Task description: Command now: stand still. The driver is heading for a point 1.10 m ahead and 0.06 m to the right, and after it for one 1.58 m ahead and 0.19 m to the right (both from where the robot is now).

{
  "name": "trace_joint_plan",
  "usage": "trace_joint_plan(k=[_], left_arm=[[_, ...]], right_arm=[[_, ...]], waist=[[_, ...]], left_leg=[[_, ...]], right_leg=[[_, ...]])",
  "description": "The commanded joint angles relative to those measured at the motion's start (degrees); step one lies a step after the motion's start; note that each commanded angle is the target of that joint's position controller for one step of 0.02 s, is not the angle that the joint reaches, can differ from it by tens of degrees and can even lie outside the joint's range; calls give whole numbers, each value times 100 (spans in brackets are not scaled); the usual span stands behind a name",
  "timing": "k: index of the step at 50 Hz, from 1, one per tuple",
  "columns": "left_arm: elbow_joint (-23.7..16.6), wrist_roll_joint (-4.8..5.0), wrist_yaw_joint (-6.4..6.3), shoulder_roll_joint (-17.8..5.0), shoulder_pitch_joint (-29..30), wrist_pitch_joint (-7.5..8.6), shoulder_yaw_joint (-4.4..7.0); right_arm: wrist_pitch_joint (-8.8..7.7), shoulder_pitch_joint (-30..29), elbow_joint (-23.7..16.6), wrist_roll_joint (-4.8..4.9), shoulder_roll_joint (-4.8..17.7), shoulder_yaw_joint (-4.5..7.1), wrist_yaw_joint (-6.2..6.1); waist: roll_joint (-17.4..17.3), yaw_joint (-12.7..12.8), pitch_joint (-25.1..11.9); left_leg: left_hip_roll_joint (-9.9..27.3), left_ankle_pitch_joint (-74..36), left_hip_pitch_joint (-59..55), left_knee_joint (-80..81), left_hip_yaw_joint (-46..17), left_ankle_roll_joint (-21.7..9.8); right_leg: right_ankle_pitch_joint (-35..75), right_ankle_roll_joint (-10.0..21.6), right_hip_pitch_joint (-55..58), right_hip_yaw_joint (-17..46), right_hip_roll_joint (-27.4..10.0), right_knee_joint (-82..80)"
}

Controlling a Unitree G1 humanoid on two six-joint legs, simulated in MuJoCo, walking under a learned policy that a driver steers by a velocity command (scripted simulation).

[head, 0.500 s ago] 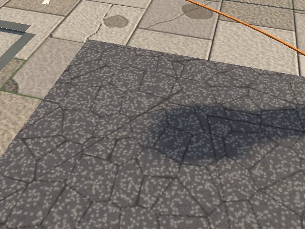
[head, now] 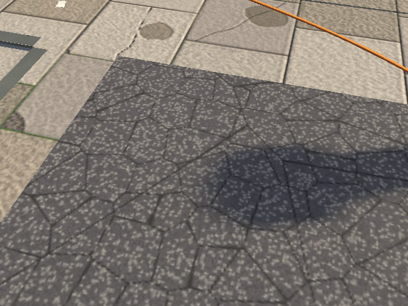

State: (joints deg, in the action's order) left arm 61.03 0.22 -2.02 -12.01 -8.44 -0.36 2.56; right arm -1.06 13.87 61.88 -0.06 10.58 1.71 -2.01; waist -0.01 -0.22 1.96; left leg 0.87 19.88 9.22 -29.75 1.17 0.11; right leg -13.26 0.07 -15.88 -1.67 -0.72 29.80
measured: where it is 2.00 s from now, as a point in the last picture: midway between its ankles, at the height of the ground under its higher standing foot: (216, 213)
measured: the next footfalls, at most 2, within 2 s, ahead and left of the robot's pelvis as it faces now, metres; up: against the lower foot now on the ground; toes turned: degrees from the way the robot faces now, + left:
left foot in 1.06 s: +0.47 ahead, +0.10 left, +0.00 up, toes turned +3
right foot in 1.62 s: +0.79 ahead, -0.14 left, +0.00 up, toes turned -3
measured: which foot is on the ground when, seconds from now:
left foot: down 0.00-0.58, up 0.60-1.00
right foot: down 0.00-1.00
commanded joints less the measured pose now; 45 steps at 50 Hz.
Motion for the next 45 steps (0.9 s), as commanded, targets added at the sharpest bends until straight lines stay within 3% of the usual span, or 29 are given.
trace_joint_plan(k=[1, 15, 16, 17, 19, 21, 22, 23, 25, 27, 28, 29, 30, 31, 32, 33, 35, 37, 42, 45], left_arm=[[-107, 2, -29, -557, -99, 14, 96], [116, -5, -52, -495, -84, -10, 95], [187, -5, -51, -439, -190, -16, 84], [213, 31, -53, -464, -221, -23, 103], [122, 60, -48, -497, -61, 41, 128], [-71, 106, 38, -269, 245, 237, 80], [-142, 126, 91, -261, 346, 328, 76], [-192, 158, 137, -289, 371, 405, 87], [-186, 211, 201, -313, 179, 518, 101], [236, 183, 215, -346, -769, 543, 197], [447, 139, 215, -492, -1455, 526, 289], [561, 118, 183, -1029, -2279, 543, 435], [595, 62, 270, -1277, -2734, 619, 405], [475, 15, 261, -938, -2157, 704, 256], [290, 32, 277, -652, -1656, 747, 161], [164, 20, 315, -572, -1316, 753, 99], [94, -15, 328, -383, -1209, 703, 1], [164, -35, 257, -414, -1566, 652, -24], [53, -58, 95, -709, -1763, 587, 3], [90, 5, 79, -759, -2046, 580, 43]], right_arm=[[-12, 375, -72, -3, 568, 94, -18], [-4, 466, 4, -16, 497, 67, -41], [4, 607, 75, -6, 477, 69, -46], [21, 656, 88, 38, 577, 108, -57], [3, 713, -13, 105, 818, 192, -82], [-123, 957, -14, 176, 1158, 317, -72], [-194, 932, -41, 166, 1152, 333, -64], [-262, 880, -80, 132, 1055, 317, -45], [-320, 644, -186, 179, 977, 308, 18], [-290, 357, -284, 216, 988, 307, 74], [-311, 206, -366, 191, 977, 291, 80], [-355, 53, -536, 150, 642, 204, 88], [-456, 3, -756, 180, 355, 145, 63], [-525, -95, -789, 311, 554, 200, 92], [-568, -130, -793, 340, 621, 204, 145], [-593, -128, -748, 289, 651, 234, 149], [-555, -148, -721, 189, 772, 333, 166], [-468, -230, -738, 161, 602, 327, 211], [-421, -1541, -1261, 143, 374, 197, 266], [-436, -2063, -1442, 180, 426, 150, 354]], waist=[[-50, 8, -179], [-44, 32, -2], [-77, 22, -118], [-180, 14, -9], [-456, -89, 472], [-1050, -224, 840], [-1051, -227, 1001], [-981, -185, 1046], [-811, 12, 920], [-631, 435, 517], [-383, 716, 246], [1076, 956, -70], [1936, 942, -421], [1120, 611, -36], [690, 427, 241], [389, 283, 316], [372, 141, 345], [429, 155, 289], [357, 352, 536], [409, 464, 676]], left_leg=[[191, -1536, 488, 553, -147, -137], [141, -976, 556, 750, -108, -126], [105, -330, 508, 811, -80, -165], [105, 648, 609, 868, -148, -293], [503, 2412, 795, 1240, -777, -668], [1524, 3037, 549, 1947, -2172, -1220], [1857, 2795, 512, 2067, -2572, -1399], [1940, 2333, 337, 2016, -2611, -1420], [1680, 1518, 207, 1713, -2021, -1165], [1034, 721, 1097, 1085, -1102, -840], [732, -291, 1540, 256, -683, -663], [61, -517, 2456, -1953, 186, -226], [-443, 1181, 3440, -3528, -131, -149], [-3, 1006, 3950, -4430, -650, -310], [274, 375, 4131, -4587, -653, -475], [487, -202, 4043, -4378, -551, -553], [707, -823, 3574, -3720, -419, -520], [695, -1067, 3457, -3330, -206, -369], [499, -2023, 3346, -1402, 49, -121], [336, -2318, 3093, -686, 181, -172]], right_leg=[[1528, 234, 695, 185, -190, -229], [1076, 171, 670, 186, -180, -378], [430, 176, 696, 80, -85, -337], [-618, 198, 536, -84, 80, -154], [-1961, 249, -306, -231, 224, 296], [-1268, 286, -1132, -332, 167, 1376], [-1166, 370, -1454, -115, -67, 1744], [-1365, 451, -1714, 18, -207, 1910], [-1472, 568, -1369, -31, -271, 1113], [-351, 464, 698, -551, 230, 60], [-172, 479, 1583, -264, 172, -60], [-750, 963, 2401, 1756, -1062, -1030], [-1221, 1724, 2824, 4256, -2144, -2053], [-1604, 1742, 2479, 4216, -2305, -1994], [-1538, 1502, 2170, 3433, -2062, -1950], [-1127, 1284, 1891, 2724, -1784, -2020], [110, 987, 1511, 1667, -1343, -2123], [1057, 980, 1492, 1151, -1172, -2166], [1525, 1008, 1197, 608, -1054, -2444], [1457, 1020, 1345, 446, -1142, -2536]])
